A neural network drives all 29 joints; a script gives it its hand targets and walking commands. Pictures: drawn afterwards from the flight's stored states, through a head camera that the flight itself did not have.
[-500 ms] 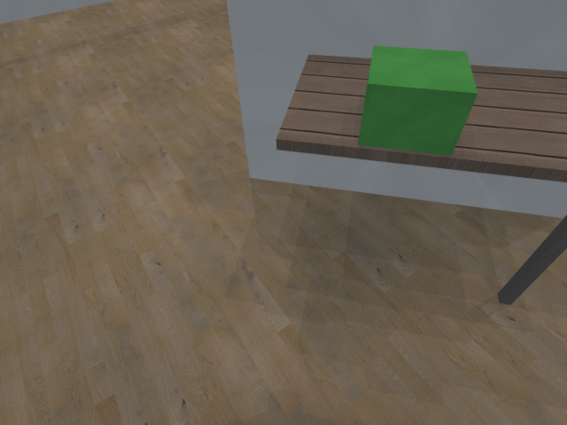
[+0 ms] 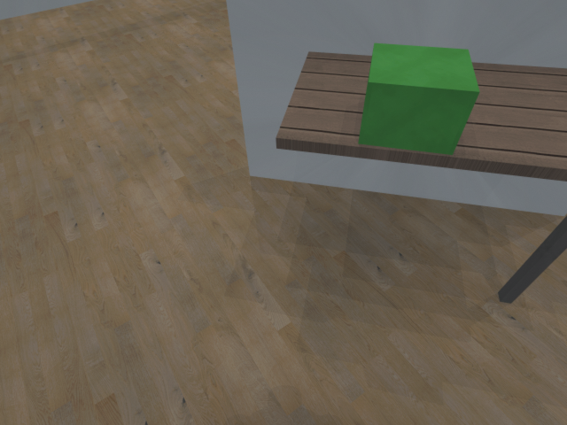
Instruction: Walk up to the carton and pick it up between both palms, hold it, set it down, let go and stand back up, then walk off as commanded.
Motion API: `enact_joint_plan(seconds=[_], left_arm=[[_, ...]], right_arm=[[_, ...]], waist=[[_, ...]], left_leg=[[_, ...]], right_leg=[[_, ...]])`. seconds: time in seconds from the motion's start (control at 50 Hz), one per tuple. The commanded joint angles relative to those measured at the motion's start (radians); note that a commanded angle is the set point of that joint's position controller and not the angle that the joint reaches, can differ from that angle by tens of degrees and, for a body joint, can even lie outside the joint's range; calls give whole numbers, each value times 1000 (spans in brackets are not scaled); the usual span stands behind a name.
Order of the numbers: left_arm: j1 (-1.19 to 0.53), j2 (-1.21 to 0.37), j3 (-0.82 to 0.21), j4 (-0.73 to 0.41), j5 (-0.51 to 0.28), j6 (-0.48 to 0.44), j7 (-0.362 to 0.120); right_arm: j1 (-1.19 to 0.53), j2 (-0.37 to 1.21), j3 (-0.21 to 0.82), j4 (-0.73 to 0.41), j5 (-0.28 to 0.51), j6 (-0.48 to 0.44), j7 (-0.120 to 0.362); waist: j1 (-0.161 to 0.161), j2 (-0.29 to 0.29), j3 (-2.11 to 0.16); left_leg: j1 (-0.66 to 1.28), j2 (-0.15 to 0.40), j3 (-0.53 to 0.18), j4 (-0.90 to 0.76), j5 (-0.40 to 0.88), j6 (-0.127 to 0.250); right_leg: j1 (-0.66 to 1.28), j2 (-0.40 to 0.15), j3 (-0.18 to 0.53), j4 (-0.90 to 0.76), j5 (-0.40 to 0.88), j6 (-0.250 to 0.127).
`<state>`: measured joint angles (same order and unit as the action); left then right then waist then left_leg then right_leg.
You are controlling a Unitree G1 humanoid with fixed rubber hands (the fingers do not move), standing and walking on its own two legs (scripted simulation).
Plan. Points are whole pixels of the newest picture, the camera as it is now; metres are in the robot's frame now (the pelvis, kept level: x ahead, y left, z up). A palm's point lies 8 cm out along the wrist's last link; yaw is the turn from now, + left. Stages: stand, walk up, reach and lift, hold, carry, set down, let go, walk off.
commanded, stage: stand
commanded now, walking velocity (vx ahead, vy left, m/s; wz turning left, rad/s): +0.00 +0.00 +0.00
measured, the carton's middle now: (412, 97) +0.88 -0.31 +0.00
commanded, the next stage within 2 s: none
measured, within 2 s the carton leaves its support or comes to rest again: neither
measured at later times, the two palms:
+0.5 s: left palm out of the picture +0.07 +0.31 -0.10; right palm out of the picture +0.05 -0.28 -0.13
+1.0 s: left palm out of the picture +0.06 +0.31 -0.10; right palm out of the picture +0.05 -0.28 -0.13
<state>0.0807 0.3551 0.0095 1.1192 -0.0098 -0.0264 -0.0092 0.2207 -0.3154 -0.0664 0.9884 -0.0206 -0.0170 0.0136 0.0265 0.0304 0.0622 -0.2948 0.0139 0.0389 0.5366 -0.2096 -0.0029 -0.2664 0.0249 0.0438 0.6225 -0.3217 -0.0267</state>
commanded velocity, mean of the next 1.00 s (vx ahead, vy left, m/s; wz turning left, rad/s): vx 0.00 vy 0.00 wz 0.00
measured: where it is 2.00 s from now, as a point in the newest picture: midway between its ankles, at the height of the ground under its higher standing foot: outside the picture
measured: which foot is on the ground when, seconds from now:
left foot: down 0.00-1.00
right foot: down 0.00-1.00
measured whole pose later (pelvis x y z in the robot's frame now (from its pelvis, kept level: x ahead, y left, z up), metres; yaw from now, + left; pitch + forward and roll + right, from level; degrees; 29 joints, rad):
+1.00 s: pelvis -0.01 +0.01 +0.00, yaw +0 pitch -3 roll +1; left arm 0.08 0.35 0.01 1.13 -0.01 -0.03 -0.01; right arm 0.22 -0.32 -0.06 1.00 -0.02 -0.01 0.01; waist 0.03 0.03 0.05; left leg -0.29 0.01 0.04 0.52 -0.18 0.00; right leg -0.26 0.02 0.04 0.60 -0.29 -0.02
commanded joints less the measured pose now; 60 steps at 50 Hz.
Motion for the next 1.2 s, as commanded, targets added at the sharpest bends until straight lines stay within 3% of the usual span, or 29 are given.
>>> enact_joint_plan(seconds=[0.0, 0.06, 0.1, 0.12, 0.14, 0.28, 0.32, 0.34, 0.42, 0.44, 0.46, 0.5, 0.54, 0.56, 0.58, 0.6, 0.62, 0.66, 0.68, 0.74, 0.76, 0.8, 0.88, 0.94, 0.96, 0.98, 1.1, 1.14, 1.18], left_arm=[[-52, 218, 20, -25, 10, -26, 17], [-56, 196, 13, -29, 30, -22, 21], [-56, 223, 24, -31, 12, -29, 24], [-81, 207, 19, -34, 13, -18, 21], [-77, 179, 13, -51, 15, -22, 27], [-85, 243, 26, -30, 12, -35, 21], [-35, 209, 11, -26, 13, -27, 19], [-51, 197, 15, -30, 21, -24, 23], [-107, 207, 13, -40, 18, -22, 22], [-77, 189, 15, -35, 14, -25, 26], [-108, 217, 26, -45, 16, -30, 23], [-55, 215, 17, -41, 26, -29, 22], [-51, 214, 13, -40, 22, -32, 22], [-55, 163, 16, -49, 14, -22, 22], [-87, 204, 16, -40, 19, -27, 20], [-66, 201, 18, -39, 24, -20, 18], [-56, 205, 19, -32, 18, -23, 19], [-94, 223, 15, -30, 22, -26, 21], [-62, 177, 10, -44, 13, -24, 26], [-109, 231, 14, -59, 17, -34, 16], [-60, 208, 12, -37, 19, -34, 18], [-76, 220, 12, -43, 13, -32, 20], [-39, 226, 19, -36, 24, -25, 17], [-41, 195, 18, -48, 27, -31, 19], [3, 169, 3, -34, 21, -24, 16], [-62, 205, 19, -35, 28, -20, 19], [-26, 198, 12, -58, 14, -17, 11], [-71, 222, 18, -35, 27, -23, 20], [-51, 221, 16, -49, 26, -25, 23]], right_arm=[[-110, -228, -2, -4, 6, -14, -17], [-105, -241, -2, -20, 10, -25, -19], [-82, -208, 12, -1, 5, -18, -22], [-119, -192, 6, -20, 15, -16, -26], [-107, -194, 4, -16, 8, -17, -18], [-67, -203, 2, 8, 17, -9, -16], [-93, -224, 5, 0, 9, -14, -13], [-82, -247, -3, -8, 10, -15, -12], [-74, -208, 10, -2, 9, -16, -12], [-113, -232, -1, 0, 11, -26, -10], [-121, -183, 11, -23, 4, -26, -13], [-49, -213, 2, 12, 0, -21, -7], [-89, -195, 4, 4, -1, -17, -12], [-137, -245, -8, -12, -2, -22, -16], [-109, -188, 4, -10, 15, -23, -11], [-128, -230, -6, -8, 8, -29, -14], [-85, -237, 4, 2, 2, -21, -16], [-140, -226, 2, 0, 10, -18, -19], [-138, -204, 4, -12, 12, -22, -17], [-112, -218, 8, 1, 7, -12, -22], [-81, -230, -1, 4, -1, -17, -15], [-93, -182, 13, -1, 4, -19, -13], [-70, -203, 13, 5, 3, -15, -6], [-50, -215, 3, 20, -2, -16, -10], [-88, -249, -8, 17, 8, -17, -7], [-114, -189, 3, -6, -2, -24, -3], [-69, -239, -1, 14, 15, -19, -11], [-66, -207, 8, 13, 19, -21, -15], [-124, -198, 6, 10, 18, -29, -15]], waist=[[-37, -65, -162], [-32, -129, -157], [-37, -43, -107], [-45, -119, -126], [-44, -69, -149], [-45, -60, -108], [-18, -138, -165], [-32, -55, -155], [-54, -141, -124], [-31, -40, -122], [-57, -96, -142], [-44, -24, -173], [-31, -112, -87], [6, -90, -140], [-46, -138, -164], [-18, -124, -167], [-30, -21, -160], [-20, -121, -127], [-26, -53, -155], [-45, -84, -161], [-18, -110, -154], [-53, -86, -89], [-37, -107, -182], [-38, -35, -99], [-15, -113, -152], [-43, -65, -137], [-20, -114, -175], [-47, -121, -138], [-35, -26, -155]], left_leg=[[214, 130, -104, -121, 200, 39], [184, 110, -107, -109, 131, 31], [172, 111, -114, -145, 117, 44], [182, 109, -97, -117, 109, 46], [186, 99, -98, -98, 67, 49], [170, 91, -86, -150, 50, 29], [197, 116, -128, -146, 44, 48], [194, 108, -102, -136, 47, 41], [191, 122, -114, -160, 98, 37], [194, 114, -102, -125, 84, 41], [205, 118, -121, -148, 59, 47], [228, 101, -102, -144, 76, 39], [203, 111, -113, -158, 43, 45], [176, 121, -109, -132, 77, 58], [200, 113, -111, -156, 65, 36], [211, 116, -103, -134, 53, 48], [187, 117, -120, -156, 45, 57], [188, 120, -124, -161, 50, 48], [210, 123, -113, -148, 43, 55], [202, 108, -106, -121, 90, 55], [201, 116, -120, -122, 91, 58], [189, 114, -116, -149, 35, 55], [204, 102, -104, -137, -5, 49], [175, 116, -125, -159, -8, 54], [166, 123, -134, -163, -67, 45], [164, 109, -110, -128, -39, 51], [189, 107, -115, -130, 49, 60], [202, 118, -102, -145, 59, 55], [202, 106, -105, -134, 92, 47]], right_leg=[[22, -134, 115, -248, 223, -7], [59, -140, 123, -266, 285, -14], [42, -159, 153, -282, 192, -27], [-1, -153, 162, -302, 189, -28], [14, -180, 183, -327, 145, -30], [10, -158, 159, -316, 105, -1], [41, -152, 157, -324, 100, -13], [20, -167, 175, -330, 105, -10], [-5, -145, 126, -303, 144, -9], [3, -166, 191, -335, 159, -3], [13, -143, 141, -315, 97, -6], [15, -168, 154, -312, 117, -18], [-22, -141, 140, -327, 87, -4], [41, -148, 128, -319, 142, -11], [30, -156, 160, -329, 121, -12], [30, -145, 146, -319, 102, -12], [38, -151, 156, -305, 141, -9], [8, -157, 153, -336, 110, -5], [10, -160, 164, -322, 94, -18], [15, -175, 170, -346, 171, -9], [30, -174, 170, -324, 168, -13], [-28, -168, 190, -344, 74, -15], [6, -152, 163, -361, -50, -11], [-52, -158, 162, -329, -2, -19], [-12, -131, 135, -319, -21, -15], [-12, -149, 152, -333, 13, -13], [22, -161, 171, -313, 67, -10], [13, -160, 151, -318, 103, -9], [33, -154, 169, -302, 181, -14]])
